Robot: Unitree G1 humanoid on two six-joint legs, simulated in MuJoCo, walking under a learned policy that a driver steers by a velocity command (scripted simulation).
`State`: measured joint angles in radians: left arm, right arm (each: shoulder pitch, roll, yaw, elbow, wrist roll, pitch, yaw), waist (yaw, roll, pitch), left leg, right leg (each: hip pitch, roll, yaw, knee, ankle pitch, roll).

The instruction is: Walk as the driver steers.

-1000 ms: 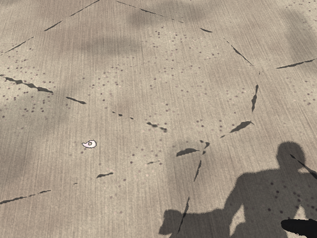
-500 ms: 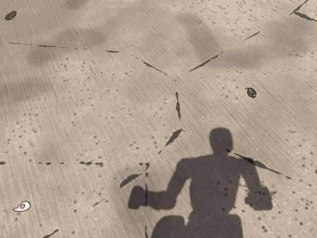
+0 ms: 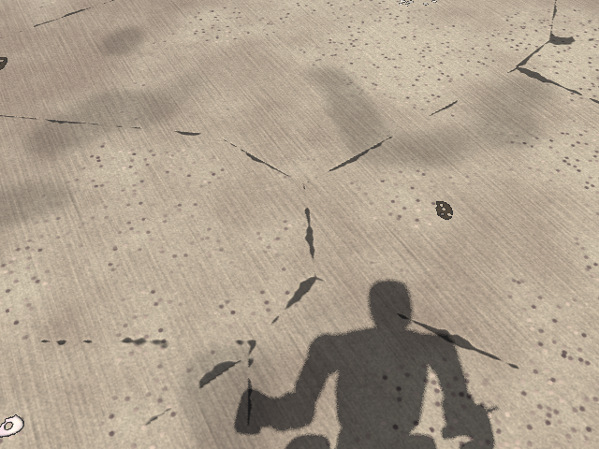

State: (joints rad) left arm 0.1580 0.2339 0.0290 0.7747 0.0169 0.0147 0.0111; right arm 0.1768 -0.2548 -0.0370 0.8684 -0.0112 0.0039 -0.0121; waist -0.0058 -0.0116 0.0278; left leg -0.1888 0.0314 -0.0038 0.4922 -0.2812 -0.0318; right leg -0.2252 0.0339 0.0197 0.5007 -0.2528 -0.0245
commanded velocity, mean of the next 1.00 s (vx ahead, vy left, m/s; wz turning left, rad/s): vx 0.10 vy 0.00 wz -0.01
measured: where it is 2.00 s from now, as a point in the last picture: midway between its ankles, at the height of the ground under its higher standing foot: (298, 400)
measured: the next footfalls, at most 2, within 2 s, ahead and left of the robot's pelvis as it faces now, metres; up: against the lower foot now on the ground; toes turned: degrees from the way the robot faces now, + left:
right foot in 1.30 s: +0.42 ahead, -0.10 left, +0.00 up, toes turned -1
left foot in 1.84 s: +0.72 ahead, +0.15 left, +0.00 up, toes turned +4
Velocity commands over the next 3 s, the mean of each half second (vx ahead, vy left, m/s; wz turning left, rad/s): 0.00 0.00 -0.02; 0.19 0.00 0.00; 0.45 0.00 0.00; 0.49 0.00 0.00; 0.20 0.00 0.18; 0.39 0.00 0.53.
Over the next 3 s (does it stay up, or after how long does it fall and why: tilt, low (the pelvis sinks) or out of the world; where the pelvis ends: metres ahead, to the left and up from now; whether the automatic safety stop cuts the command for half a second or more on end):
stays up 0.92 0.12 0.01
